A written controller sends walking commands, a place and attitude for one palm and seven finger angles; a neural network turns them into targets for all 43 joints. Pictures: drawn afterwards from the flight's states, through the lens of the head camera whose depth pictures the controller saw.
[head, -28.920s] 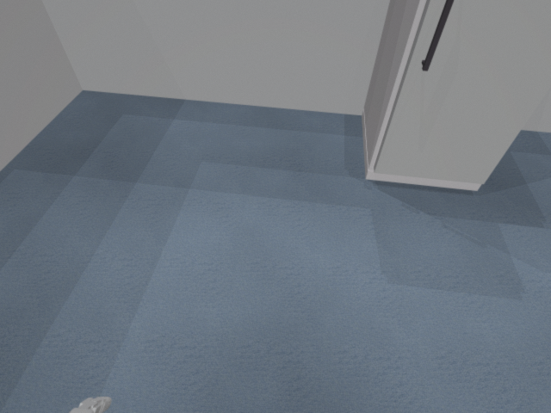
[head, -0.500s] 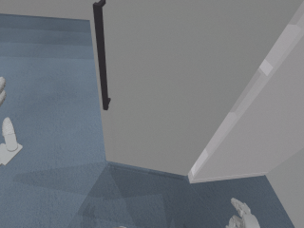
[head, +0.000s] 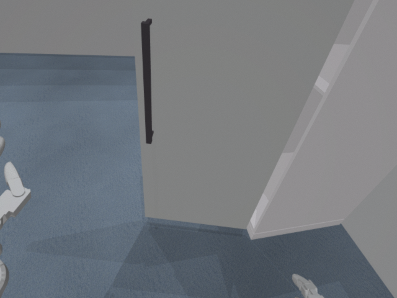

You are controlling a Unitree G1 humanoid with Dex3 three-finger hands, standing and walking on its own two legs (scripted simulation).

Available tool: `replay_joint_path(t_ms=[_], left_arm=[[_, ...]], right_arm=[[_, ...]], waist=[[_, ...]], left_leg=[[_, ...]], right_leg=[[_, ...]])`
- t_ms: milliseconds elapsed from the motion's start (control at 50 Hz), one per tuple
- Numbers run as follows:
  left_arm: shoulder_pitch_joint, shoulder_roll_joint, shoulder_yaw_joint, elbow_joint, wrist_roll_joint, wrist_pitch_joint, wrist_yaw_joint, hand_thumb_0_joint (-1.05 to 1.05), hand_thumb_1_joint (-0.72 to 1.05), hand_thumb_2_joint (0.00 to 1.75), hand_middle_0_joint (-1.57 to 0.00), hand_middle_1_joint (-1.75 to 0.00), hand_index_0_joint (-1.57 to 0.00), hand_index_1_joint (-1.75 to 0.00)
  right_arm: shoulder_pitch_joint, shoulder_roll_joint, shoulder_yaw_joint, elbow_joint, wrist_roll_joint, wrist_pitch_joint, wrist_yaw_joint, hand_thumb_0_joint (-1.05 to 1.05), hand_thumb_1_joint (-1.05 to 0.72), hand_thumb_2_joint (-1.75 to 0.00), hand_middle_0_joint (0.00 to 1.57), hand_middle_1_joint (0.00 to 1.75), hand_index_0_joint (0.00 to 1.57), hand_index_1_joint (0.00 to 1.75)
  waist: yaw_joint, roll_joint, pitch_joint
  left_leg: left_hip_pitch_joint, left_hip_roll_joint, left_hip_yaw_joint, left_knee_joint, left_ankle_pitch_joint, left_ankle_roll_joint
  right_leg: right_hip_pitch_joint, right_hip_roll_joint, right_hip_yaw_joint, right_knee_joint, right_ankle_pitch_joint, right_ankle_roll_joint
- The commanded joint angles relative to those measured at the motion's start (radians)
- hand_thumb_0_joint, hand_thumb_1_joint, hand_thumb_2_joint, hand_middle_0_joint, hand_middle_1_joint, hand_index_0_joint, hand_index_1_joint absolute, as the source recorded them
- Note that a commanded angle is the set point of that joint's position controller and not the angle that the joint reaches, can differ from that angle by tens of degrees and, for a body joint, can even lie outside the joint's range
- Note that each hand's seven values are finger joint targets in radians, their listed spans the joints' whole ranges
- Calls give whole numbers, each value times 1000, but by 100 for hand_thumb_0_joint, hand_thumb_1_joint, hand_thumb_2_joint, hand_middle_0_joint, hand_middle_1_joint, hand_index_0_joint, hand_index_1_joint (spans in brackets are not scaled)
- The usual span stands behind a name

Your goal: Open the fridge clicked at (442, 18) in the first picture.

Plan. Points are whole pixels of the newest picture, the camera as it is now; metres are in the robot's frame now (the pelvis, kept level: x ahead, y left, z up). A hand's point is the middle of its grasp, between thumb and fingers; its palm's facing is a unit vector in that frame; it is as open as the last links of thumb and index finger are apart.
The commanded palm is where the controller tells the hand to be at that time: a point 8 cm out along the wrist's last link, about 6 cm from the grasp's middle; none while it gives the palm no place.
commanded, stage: stop stepping back and stand still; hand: left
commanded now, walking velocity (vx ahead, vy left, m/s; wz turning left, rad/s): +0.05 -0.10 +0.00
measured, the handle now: (149, 89) +0.66 +0.19 +0.10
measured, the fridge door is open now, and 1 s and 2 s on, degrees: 73 73 73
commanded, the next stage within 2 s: let the arm hang, fingers relaxed in 1.08 s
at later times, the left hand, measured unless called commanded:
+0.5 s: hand out of the picture +0.17 +0.30 +0.18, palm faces +0.48 -0.80 -0.36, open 7.4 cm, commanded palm +0.10 +0.34 +0.19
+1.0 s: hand (16, 181) +0.22 +0.30 +0.18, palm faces +0.43 -0.78 -0.45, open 7.4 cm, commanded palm +0.15 +0.34 +0.19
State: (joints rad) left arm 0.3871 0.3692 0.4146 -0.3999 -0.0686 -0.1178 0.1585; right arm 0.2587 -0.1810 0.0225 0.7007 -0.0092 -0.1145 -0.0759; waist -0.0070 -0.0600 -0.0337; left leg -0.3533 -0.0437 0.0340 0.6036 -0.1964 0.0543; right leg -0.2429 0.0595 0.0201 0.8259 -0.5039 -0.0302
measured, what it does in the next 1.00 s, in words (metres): steps on the spot: right foot, then left foot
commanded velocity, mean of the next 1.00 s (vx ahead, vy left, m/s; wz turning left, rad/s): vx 0.03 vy -0.04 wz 0.00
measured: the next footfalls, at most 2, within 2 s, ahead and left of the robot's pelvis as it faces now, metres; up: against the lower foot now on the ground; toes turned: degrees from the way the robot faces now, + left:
right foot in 0.18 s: +0.05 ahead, -0.06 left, +0.00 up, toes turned +0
left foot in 0.40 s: +0.07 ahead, +0.16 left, +0.00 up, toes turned +4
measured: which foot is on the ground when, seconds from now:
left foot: down 0.00-0.16, up 0.18-0.38, down 0.40-1.00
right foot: up 0.00-0.16, down 0.18-1.00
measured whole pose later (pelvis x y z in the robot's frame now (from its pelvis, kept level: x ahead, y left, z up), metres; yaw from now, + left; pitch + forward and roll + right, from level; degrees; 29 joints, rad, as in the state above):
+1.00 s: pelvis +0.02 +0.03 +0.01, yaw +1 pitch +0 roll -1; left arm 0.53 0.42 0.41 -0.48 -0.04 -0.22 0.15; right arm 0.19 -0.21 0.00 0.62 0.00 -0.14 -0.07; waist 0.00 -0.02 0.02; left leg -0.26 0.04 0.03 0.51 -0.25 -0.01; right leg -0.21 0.03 -0.04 0.48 -0.28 -0.03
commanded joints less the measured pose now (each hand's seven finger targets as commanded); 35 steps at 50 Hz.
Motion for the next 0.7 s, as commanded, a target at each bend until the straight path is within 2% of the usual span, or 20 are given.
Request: replay_joint_path(t_ms=[0,40,80,100,120,140,160,200,260,320,340,360,400,440,500,560,600,640,660,680], left_arm=[[84,239,106,-391,24,-119,-1,0,90,90,-20,-30,-20,-30],[146,228,109,-383,30,-114,1,0,90,90,-20,-30,-20,-30],[182,238,125,-320,29,-102,2,0,90,90,-20,-30,-20,-30],[185,248,140,-282,29,-95,3,0,90,90,-20,-30,-20,-30],[167,258,149,-259,33,-93,1,0,90,90,-20,-30,-20,-30],[120,267,158,-247,26,-94,0,0,90,90,-20,-30,-20,-30],[61,261,184,-234,10,-106,11,0,90,90,-20,-30,-20,-30],[36,209,127,-143,22,-119,16,0,90,90,-20,-30,-20,-30],[-39,178,50,-147,36,-124,9,0,90,90,-20,-30,-20,-30],[-100,199,39,-247,52,-143,21,0,90,90,-20,-30,-20,-30],[-111,217,52,-295,50,-149,23,0,90,90,-20,-30,-20,-30],[-108,245,79,-336,43,-153,24,0,90,90,-20,-30,-20,-30],[-85,261,123,-431,43,-176,30,0,90,90,-20,-30,-20,-30],[5,278,172,-340,36,-173,17,0,90,90,-20,-30,-20,-30],[108,230,156,-322,36,-172,9,0,90,90,-20,-30,-20,-30],[161,204,139,-237,36,-156,2,0,90,90,-20,-30,-20,-30],[98,208,130,-196,36,-152,2,0,90,90,-20,-30,-20,-30],[84,188,100,-170,33,-135,-2,0,90,90,-20,-30,-20,-30],[67,200,99,-180,27,-125,0,0,90,90,-20,-30,-20,-30],[43,195,82,-198,28,-126,4,0,90,90,-20,-30,-20,-30]], right_arm=[[-119,-131,-44,-210,-18,-92,12,0,-90,-90,20,30,20,30],[-112,-136,-49,-217,-22,-84,17,0,-90,-90,20,30,20,30],[-98,-138,-57,-216,-25,-68,8,0,-90,-90,20,30,20,30],[-90,-136,-64,-209,-25,-55,2,0,-90,-90,20,30,20,30],[-75,-132,-75,-201,-24,-37,-1,0,-90,-90,20,30,20,30],[-70,-137,-83,-198,-13,-24,-2,0,-90,-90,20,30,20,30],[-71,-146,-80,-191,-16,-27,1,0,-90,-90,20,30,20,30],[-52,-137,-74,-177,-3,-43,5,0,-90,-90,20,30,20,30],[-123,-144,-68,-181,4,-43,-9,0,-90,-90,20,30,20,30],[-123,-135,-58,-177,-9,-69,-24,0,-90,-90,20,30,20,30],[-115,-138,-60,-178,-10,-79,-27,0,-90,-90,20,30,20,30],[-103,-152,-67,-183,-4,-87,-32,0,-90,-90,20,30,20,30],[-99,-168,-68,-207,-5,-98,-22,0,-90,-90,20,30,20,30],[-98,-138,-72,-188,-13,-110,-5,0,-90,-90,20,30,20,30],[-91,-128,-64,-188,-8,-113,14,0,-90,-90,20,30,20,30],[-76,-142,-65,-204,1,-108,19,0,-90,-90,20,30,20,30],[-82,-140,-63,-203,-1,-105,16,0,-90,-90,20,30,20,30],[-85,-136,-68,-194,6,-100,15,0,-90,-90,20,30,20,30],[-87,-137,-70,-189,4,-95,14,0,-90,-90,20,30,20,30],[-88,-122,-59,-183,2,-92,15,0,-90,-90,20,30,20,30]], waist=[[34,283,-13],[26,362,-34],[24,278,-40],[22,177,-57],[13,28,-65],[4,-136,-37],[0,-83,1],[-19,-63,24],[-12,-32,113],[1,-13,91],[-3,44,80],[-10,125,67],[9,420,31],[-7,344,58],[7,270,31],[0,225,1],[-8,144,26],[1,-32,20],[-3,-60,15],[-6,-69,-2]], left_leg=[[-108,252,-329,-579,-541,-74],[-143,212,-222,-541,-495,-69],[-156,168,-168,-448,-444,-94],[-170,134,-123,-331,-399,-95],[-184,80,-35,-77,-329,-78],[-185,27,9,280,-240,-69],[-236,43,-24,439,-217,-67],[-271,101,-72,445,-214,-54],[-127,124,-8,259,-185,-45],[81,83,78,32,-161,-32],[144,69,85,-45,-165,-32],[195,98,27,-146,-198,-21],[262,355,-418,-349,-155,94],[20,407,-505,-495,-511,121],[-10,328,-257,-397,-334,67],[-71,236,-106,-302,-343,1],[-79,186,-56,-224,-301,-23],[9,112,-9,-55,-227,-43],[45,99,-14,21,-154,-47],[43,100,-18,28,-96,-46]], right_leg=[[98,31,-65,-18,56,-11],[226,45,-122,-203,20,-20],[330,43,-132,-403,40,-30],[367,4,-87,-475,53,-44],[318,-114,51,-530,24,-97],[124,-327,331,-649,-126,-191],[44,-420,408,-682,-73,-250],[20,-385,343,-647,-159,-216],[-152,-326,208,-637,-207,-155],[-191,-279,140,-569,-200,-131],[-196,-242,100,-500,-176,-112],[-201,-203,57,-375,-115,-80],[-309,-25,-81,4,-10,20],[-189,-64,18,142,-1,23],[-37,-66,-39,-120,69,31],[144,-33,-84,-365,190,31],[123,-69,-12,-450,212,12],[-33,-156,170,-540,91,-28],[-78,-213,254,-579,79,-61],[-35,-244,245,-556,170,-80]])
